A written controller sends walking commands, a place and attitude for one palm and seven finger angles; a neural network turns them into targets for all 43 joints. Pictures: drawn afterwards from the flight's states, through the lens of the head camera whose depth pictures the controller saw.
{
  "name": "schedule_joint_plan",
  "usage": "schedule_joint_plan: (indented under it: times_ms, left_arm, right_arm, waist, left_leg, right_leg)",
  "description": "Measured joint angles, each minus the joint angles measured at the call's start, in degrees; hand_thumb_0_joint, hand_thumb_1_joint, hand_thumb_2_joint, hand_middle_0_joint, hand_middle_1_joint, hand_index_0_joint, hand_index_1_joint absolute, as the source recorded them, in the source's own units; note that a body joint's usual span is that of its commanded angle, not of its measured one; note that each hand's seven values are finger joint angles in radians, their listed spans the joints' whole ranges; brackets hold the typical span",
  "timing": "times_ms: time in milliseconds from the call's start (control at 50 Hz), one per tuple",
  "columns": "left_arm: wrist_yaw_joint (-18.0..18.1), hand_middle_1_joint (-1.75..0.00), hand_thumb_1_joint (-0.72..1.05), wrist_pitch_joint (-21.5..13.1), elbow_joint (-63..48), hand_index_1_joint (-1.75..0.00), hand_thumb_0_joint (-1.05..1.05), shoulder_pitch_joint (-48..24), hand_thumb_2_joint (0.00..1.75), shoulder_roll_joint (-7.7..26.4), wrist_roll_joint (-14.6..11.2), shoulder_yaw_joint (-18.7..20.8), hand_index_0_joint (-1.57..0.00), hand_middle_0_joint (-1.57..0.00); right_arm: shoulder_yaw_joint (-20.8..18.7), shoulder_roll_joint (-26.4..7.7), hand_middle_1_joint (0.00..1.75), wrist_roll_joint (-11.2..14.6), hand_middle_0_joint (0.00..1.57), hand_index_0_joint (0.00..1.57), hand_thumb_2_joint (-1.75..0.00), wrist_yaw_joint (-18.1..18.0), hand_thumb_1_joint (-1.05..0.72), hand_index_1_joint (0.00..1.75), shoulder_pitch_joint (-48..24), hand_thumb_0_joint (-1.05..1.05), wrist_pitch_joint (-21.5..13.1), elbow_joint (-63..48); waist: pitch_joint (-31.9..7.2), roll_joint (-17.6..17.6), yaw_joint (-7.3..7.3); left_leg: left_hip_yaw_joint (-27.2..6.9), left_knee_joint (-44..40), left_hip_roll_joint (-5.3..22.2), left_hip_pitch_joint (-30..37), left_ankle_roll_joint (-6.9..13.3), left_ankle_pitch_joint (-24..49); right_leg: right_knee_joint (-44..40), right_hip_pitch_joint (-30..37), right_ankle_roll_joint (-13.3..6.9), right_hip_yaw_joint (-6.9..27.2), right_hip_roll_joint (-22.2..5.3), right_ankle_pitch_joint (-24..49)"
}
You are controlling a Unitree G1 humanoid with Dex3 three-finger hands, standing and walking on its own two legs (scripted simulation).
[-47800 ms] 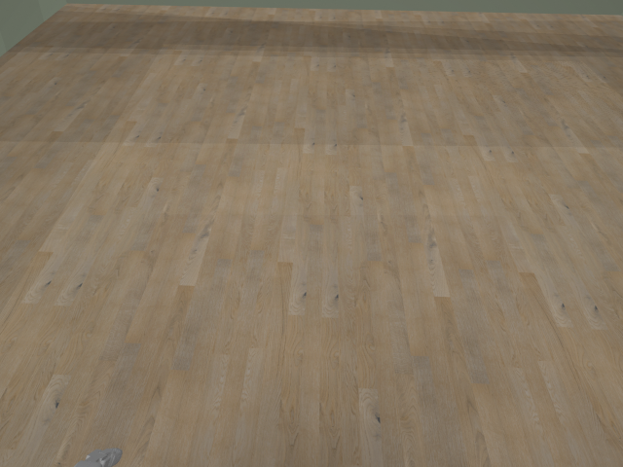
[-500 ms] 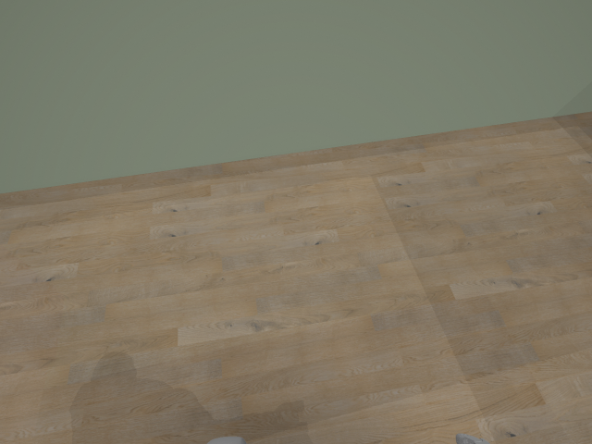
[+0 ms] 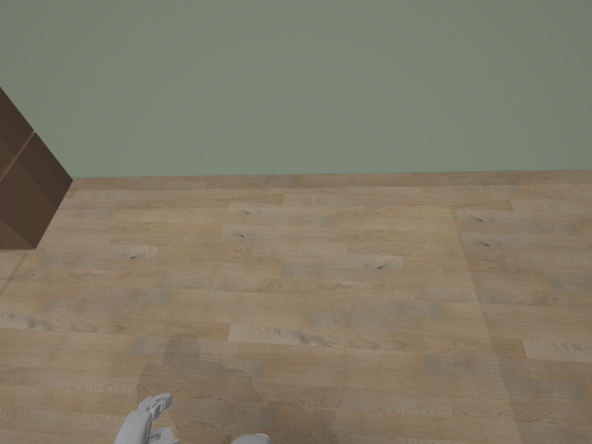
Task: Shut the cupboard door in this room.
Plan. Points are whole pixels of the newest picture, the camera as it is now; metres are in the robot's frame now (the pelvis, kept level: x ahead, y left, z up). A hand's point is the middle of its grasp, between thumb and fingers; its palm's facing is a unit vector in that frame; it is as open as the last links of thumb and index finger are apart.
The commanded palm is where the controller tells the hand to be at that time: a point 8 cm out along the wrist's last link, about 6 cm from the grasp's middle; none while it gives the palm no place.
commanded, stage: walk to a spot facing it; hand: left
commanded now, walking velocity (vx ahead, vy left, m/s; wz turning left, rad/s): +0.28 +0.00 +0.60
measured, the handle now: out of the picture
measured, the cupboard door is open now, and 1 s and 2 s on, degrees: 86 86 86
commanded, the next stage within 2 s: turn to face it in 1.56 s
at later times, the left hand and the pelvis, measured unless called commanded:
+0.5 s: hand out of the picture -0.01 +0.24 -0.17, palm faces +0.38 -0.89 -0.24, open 7.4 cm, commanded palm none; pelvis +0.13 +0.07 -0.01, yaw +19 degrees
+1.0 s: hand (142, 313) +0.35 +0.31 -0.15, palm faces +0.47 -0.86 -0.20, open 7.3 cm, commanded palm none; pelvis +0.35 +0.11 +0.00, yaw +28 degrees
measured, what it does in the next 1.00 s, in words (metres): walks ahead, turning left: left foot, then right foot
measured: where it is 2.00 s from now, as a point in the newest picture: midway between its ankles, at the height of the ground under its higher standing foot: (215, 290)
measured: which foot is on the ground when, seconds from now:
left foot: up 0.00-0.40, down 0.42-0.84, up 0.86-1.00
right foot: down 0.00-0.42, up 0.44-0.82, down 0.84-1.00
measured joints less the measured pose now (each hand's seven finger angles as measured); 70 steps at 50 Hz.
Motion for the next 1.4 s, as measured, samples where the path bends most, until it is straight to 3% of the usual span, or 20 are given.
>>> schedule_joint_plan:
  times_ms: [60, 140, 220, 300, 400, 440, 480, 540, 680, 820, 860, 900, 940, 1000, 1100, 1220, 1280, 1320, 1360, 1400]
  left_arm:
    - [0.16, -0.30, 0.91, -0.67, 0.66, -0.30, 0.00, 2.84, 0.90, -1.26, 0.15, -0.27, -0.20, -0.20]
    - [0.32, -0.30, 0.91, -1.68, 3.41, -0.30, 0.00, 6.47, 0.90, -1.92, 0.37, -0.04, -0.20, -0.20]
    - [0.44, -0.30, 0.91, -2.57, 5.74, -0.30, 0.00, 9.81, 0.90, -1.88, 0.64, 0.31, -0.20, -0.20]
    - [0.45, -0.30, 0.91, -2.99, 7.85, -0.30, 0.00, 12.92, 0.90, -1.29, 0.85, 0.59, -0.20, -0.20]
    - [0.08, -0.30, 0.91, -2.75, 10.71, -0.30, 0.00, 16.83, 0.90, 0.34, 0.73, 0.82, -0.20, -0.20]
    - [-0.51, -0.30, 0.91, -2.02, 12.07, -0.30, 0.01, 18.30, 0.90, 0.76, 0.28, 0.79, -0.20, -0.20]
    - [-0.79, -0.30, 0.91, -0.41, 13.01, -0.30, 0.01, 16.99, 0.90, 1.51, -0.04, 1.03, -0.20, -0.20]
    - [-0.78, -0.30, 0.91, 0.10, 12.62, -0.30, 0.01, 13.52, 0.90, 2.00, 0.16, 1.55, -0.20, -0.20]
    - [-1.39, -0.30, 0.92, -0.91, 6.87, -0.30, 0.01, 5.17, 0.90, 1.09, 0.77, 1.25, -0.20, -0.20]
    - [-2.26, -0.30, 0.91, -1.81, 4.03, -0.30, 0.00, 0.05, 0.90, -0.21, 0.70, 0.54, -0.20, -0.20]
    - [-2.27, -0.30, 0.91, -3.38, 3.49, -0.30, 0.00, -0.55, 0.90, -0.25, 1.03, 0.41, -0.20, -0.20]
    - [-1.84, -0.30, 0.91, -4.64, 3.63, -0.30, 0.00, -0.70, 0.90, -1.06, 0.91, 0.15, -0.20, -0.20]
    - [-1.31, -0.30, 0.91, -4.72, 4.40, -0.30, 0.00, 0.60, 0.90, -1.82, 0.85, 0.03, -0.20, -0.20]
    - [-0.31, -0.30, 0.91, -4.48, 6.66, -0.30, 0.00, 3.95, 0.90, -2.76, 0.88, 0.35, -0.20, -0.20]
    - [0.59, -0.30, 0.94, -4.20, 10.46, -0.30, -0.01, 9.20, 0.90, -1.52, 1.03, 1.54, -0.20, -0.20]
    - [0.33, -0.30, 0.93, -3.92, 13.48, -0.30, 0.00, 13.50, 0.90, -0.92, 0.99, 1.16, -0.20, -0.20]
    - [0.09, -0.30, 0.92, -3.42, 14.85, -0.30, 0.00, 16.32, 0.90, -0.92, 0.69, 1.07, -0.20, -0.20]
    - [-0.35, -0.30, 0.92, -2.11, 15.91, -0.30, 0.00, 16.39, 0.90, -0.83, 0.30, 1.02, -0.20, -0.20]
    - [-0.43, -0.30, 0.92, -1.19, 16.43, -0.30, 0.01, 15.17, 0.90, -0.78, 0.16, 0.93, -0.20, -0.20]
    - [-0.63, -0.30, 0.92, -1.14, 16.21, -0.30, 0.01, 13.23, 0.90, -0.81, 0.40, 1.01, -0.20, -0.20]
  right_arm:
    - [-0.60, -0.95, 0.30, -0.54, 0.20, 0.20, -0.90, 1.01, -0.91, 0.29, 0.43, 0.01, 0.76, 1.38]
    - [-1.12, -1.61, 0.30, -0.59, 0.19, 0.20, -0.90, 2.02, -0.91, 0.29, 0.63, 0.01, 0.51, 1.68]
    - [-1.02, -1.62, 0.30, -0.54, 0.19, 0.19, -0.90, 2.38, -0.91, 0.29, -0.34, 0.01, 0.56, 1.94]
    - [-0.15, -1.27, 0.30, -0.55, 0.19, 0.19, -0.90, 2.77, -0.92, 0.29, -3.19, 0.01, 0.43, 1.86]
    - [1.32, -0.68, 0.30, -0.62, 0.19, 0.19, -0.90, 2.76, -0.92, 0.29, -7.73, 0.01, -1.64, -0.14]
    - [1.51, -0.81, 0.30, -0.77, 0.19, 0.19, -0.90, 2.20, -0.92, 0.29, -8.82, 0.01, -3.55, -1.80]
    - [1.72, -0.26, 0.30, -0.18, 0.19, 0.19, -0.90, 1.43, -0.92, 0.29, -9.32, 0.01, -5.20, -2.40]
    - [2.16, 0.68, 0.30, -0.04, 0.19, 0.20, -0.90, 0.26, -0.91, 0.29, -7.82, 0.00, -6.18, -1.79]
    - [2.09, 2.89, 0.30, 0.25, 0.20, 0.20, -0.89, -0.61, -0.93, 0.29, -0.44, 0.00, -6.94, 2.41]
    - [1.39, 2.70, 0.30, -0.27, 0.20, 0.20, -0.90, -0.47, -0.93, 0.30, 5.96, 0.00, -6.20, 6.28]
    - [1.19, 2.64, 0.30, -0.03, 0.20, 0.20, -0.90, -0.44, -0.92, 0.29, 7.78, 0.00, -5.88, 7.40]
    - [0.94, 2.16, 0.30, 0.29, 0.20, 0.20, -0.90, -0.32, -0.92, 0.29, 7.60, 0.00, -4.71, 8.49]
    - [0.52, 1.80, 0.30, 0.21, 0.20, 0.20, -0.90, 0.01, -0.92, 0.29, 7.01, 0.01, -4.00, 8.97]
    - [0.24, 1.64, 0.30, -0.10, 0.19, 0.19, -0.90, 0.43, -0.92, 0.29, 5.52, 0.01, -3.40, 8.42]
    - [0.12, 2.82, 0.30, -0.25, 0.19, 0.19, -0.90, 1.10, -0.92, 0.29, 2.75, 0.01, -3.03, 6.17]
    - [0.77, 3.56, 0.30, -0.27, 0.19, 0.19, -0.90, 2.02, -0.92, 0.29, -1.78, 0.01, -3.75, 4.43]
    - [1.20, 3.47, 0.30, -0.52, 0.19, 0.19, -0.90, 1.99, -0.92, 0.29, -3.42, 0.01, -5.18, 2.98]
    - [1.19, 3.78, 0.30, -0.55, 0.19, 0.19, -0.90, 1.28, -0.92, 0.29, -4.44, 0.00, -6.57, 2.19]
    - [1.44, 4.18, 0.30, -0.27, 0.19, 0.19, -0.90, 0.46, -0.92, 0.29, -4.52, 0.00, -7.12, 2.18]
    - [1.64, 4.60, 0.30, -0.20, 0.19, 0.20, -0.90, -0.24, -0.92, 0.29, -3.68, 0.00, -7.47, 2.71]
  waist:
    - [-0.70, -0.31, 0.30]
    - [-1.12, -1.11, 0.06]
    - [-0.54, -2.03, 0.86]
    - [0.88, -2.79, 2.52]
    - [2.60, -4.55, 4.83]
    - [2.52, -4.45, 4.52]
    - [3.02, -4.78, 4.68]
    - [2.08, -4.60, 4.74]
    - [-1.14, -4.88, 3.36]
    - [-1.79, -4.04, 0.26]
    - [-1.57, -3.61, -0.10]
    - [-0.35, -2.58, 0.11]
    - [0.03, -2.01, 0.33]
    - [-0.61, -1.71, 0.37]
    - [-1.67, -2.56, 0.63]
    - [-0.30, -3.52, 3.53]
    - [-0.07, -4.51, 4.35]
    - [0.54, -5.38, 3.93]
    - [0.52, -5.52, 3.91]
    - [0.18, -5.32, 3.72]
  left_leg:
    - [4.27, 15.69, 1.10, -5.42, -0.62, 1.43]
    - [7.22, 21.88, 4.44, -9.12, -1.99, 8.75]
    - [8.36, 17.08, 6.77, -9.82, -2.25, 10.84]
    - [10.54, 6.32, 7.80, -8.44, -1.45, 10.86]
    - [14.87, -7.69, 5.37, -2.69, 1.69, 7.67]
    - [15.36, -10.29, 4.27, -0.50, 3.31, 13.03]
    - [15.08, -6.50, 3.74, -0.24, 3.69, 9.95]
    - [14.36, -9.51, 3.14, 3.96, 3.30, 7.40]
    - [11.66, -20.96, 1.28, 14.19, 3.00, 8.79]
    - [9.33, -20.69, 2.23, 20.60, 0.55, 2.73]
    - [8.27, -11.46, 3.12, 18.08, 0.71, -1.60]
    - [6.39, 7.13, 3.08, 11.01, 2.00, -3.31]
    - [6.58, 20.90, 3.61, 4.09, 2.59, 1.03]
    - [7.89, 26.42, 5.96, -3.91, 1.89, 8.12]
    - [10.13, 15.41, 9.08, -9.99, 0.15, 12.80]
    - [13.44, -4.10, 8.92, -6.86, 1.02, 13.28]
    - [15.11, -11.38, 6.94, -1.71, 2.67, 13.80]
    - [15.59, -7.83, 5.81, -1.72, 4.09, 13.21]
    - [16.00, -7.77, 5.27, 0.36, 4.68, 10.34]
    - [16.20, -11.25, 4.66, 3.79, 4.27, 10.25]
  right_leg:
    - [-2.53, 3.24, -0.92, -1.98, -1.66, -0.46]
    - [-8.40, 8.14, -0.35, -5.29, -3.55, 0.77]
    - [-11.79, 11.96, 0.42, -8.96, -4.95, 0.46]
    - [-12.72, 14.86, 1.88, -12.61, -6.11, -1.27]
    - [-7.33, 16.69, 4.90, -15.81, -9.42, -6.86]
    - [6.75, 12.22, 4.88, -13.39, -11.53, -9.27]
    - [25.38, 4.12, 4.11, -5.53, -10.14, -10.81]
    - [37.05, -5.97, 3.59, -0.86, -8.03, -7.73]
    - [24.36, -17.00, 4.66, 0.85, -8.33, 2.47]
    - [3.58, -11.57, 3.84, -1.43, -5.82, 7.68]
    - [1.05, -8.48, 1.50, -2.59, -4.84, 9.10]
    - [4.72, -7.63, -0.95, -4.18, -4.66, 5.65]
    - [3.91, -4.73, -1.53, -5.48, -4.48, 3.22]
    - [-0.73, -0.02, -0.94, -7.12, -4.06, 3.13]
    - [-8.13, 6.94, -0.11, -9.94, -3.94, 2.96]
    - [-10.58, 13.54, 2.81, -12.98, -4.89, -0.47]
    - [-4.29, 14.12, 4.58, -13.06, -7.38, -5.61]
    - [11.65, 8.50, 3.26, -7.88, -8.52, -8.87]
    - [26.72, 1.20, 2.09, -2.69, -7.04, -8.45]
    - [33.65, -4.80, 1.66, -1.00, -6.42, -5.00]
